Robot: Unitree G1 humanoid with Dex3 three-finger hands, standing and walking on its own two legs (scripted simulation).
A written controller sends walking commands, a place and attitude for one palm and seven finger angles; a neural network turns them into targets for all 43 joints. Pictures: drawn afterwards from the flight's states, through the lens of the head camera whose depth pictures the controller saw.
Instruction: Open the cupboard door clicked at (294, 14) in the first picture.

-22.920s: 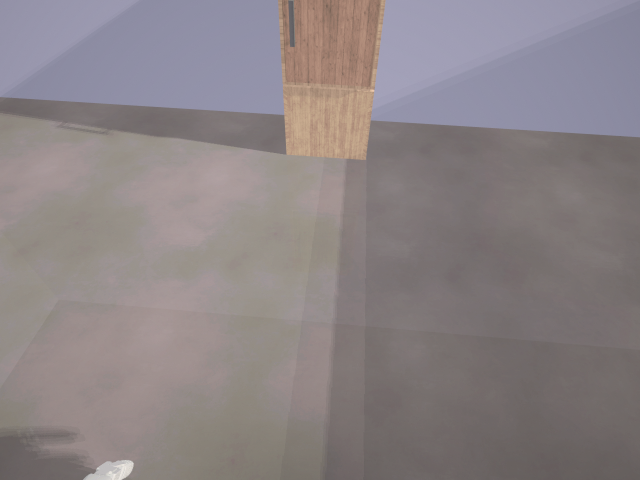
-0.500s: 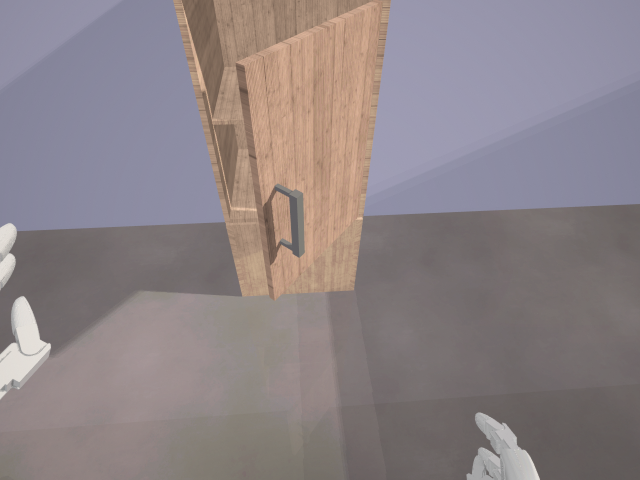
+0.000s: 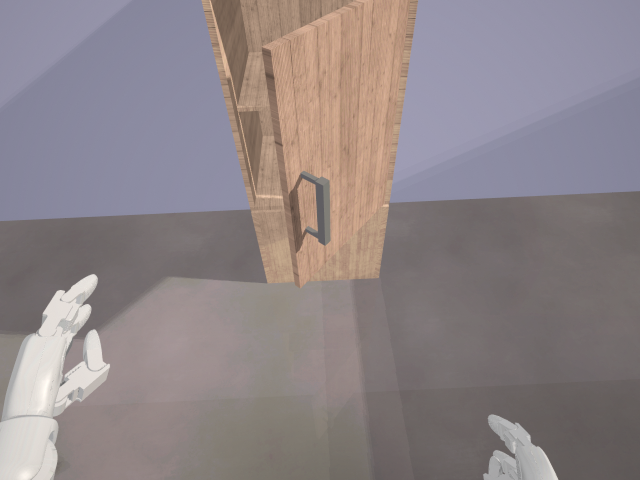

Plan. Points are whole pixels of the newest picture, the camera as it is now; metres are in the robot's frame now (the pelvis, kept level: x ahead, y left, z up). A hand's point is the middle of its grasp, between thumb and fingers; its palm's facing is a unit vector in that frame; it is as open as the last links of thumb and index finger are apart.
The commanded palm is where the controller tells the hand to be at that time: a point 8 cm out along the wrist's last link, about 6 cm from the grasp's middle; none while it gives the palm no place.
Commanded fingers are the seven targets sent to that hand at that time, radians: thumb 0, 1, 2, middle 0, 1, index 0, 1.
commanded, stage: let the arm hang, fingers relaxed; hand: left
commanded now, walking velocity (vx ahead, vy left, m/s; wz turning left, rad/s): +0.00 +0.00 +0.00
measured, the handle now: (315, 209) +0.63 +0.06 -0.08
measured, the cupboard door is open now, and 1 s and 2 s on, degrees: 49 49 49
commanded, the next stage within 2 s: look to check the result in 1.02 s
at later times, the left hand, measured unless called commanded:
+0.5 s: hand out of the picture +0.00 +0.18 -0.16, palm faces -0.01 -0.96 -0.28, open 7.3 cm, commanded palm none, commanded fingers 0.00 0.90 0.90 -0.20 -0.30 -0.20 -0.30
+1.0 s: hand out of the picture +0.09 +0.17 -0.15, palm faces -0.01 -0.97 -0.26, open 7.4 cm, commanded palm none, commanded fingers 0.00 0.90 0.90 -0.20 -0.30 -0.20 -0.30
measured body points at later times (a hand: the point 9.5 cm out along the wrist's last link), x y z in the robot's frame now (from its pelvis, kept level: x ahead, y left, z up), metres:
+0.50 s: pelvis -0.01 -0.03 +0.01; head +0.01 -0.04 +0.45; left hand +0.00 +0.24 -0.14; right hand -0.02 -0.29 -0.15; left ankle +0.01 +0.08 -0.74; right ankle +0.02 -0.12 -0.74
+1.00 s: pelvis +0.02 -0.04 +0.01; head +0.03 -0.05 +0.46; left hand +0.09 +0.22 -0.13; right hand +0.05 -0.29 -0.15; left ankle +0.01 +0.08 -0.74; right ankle +0.02 -0.12 -0.74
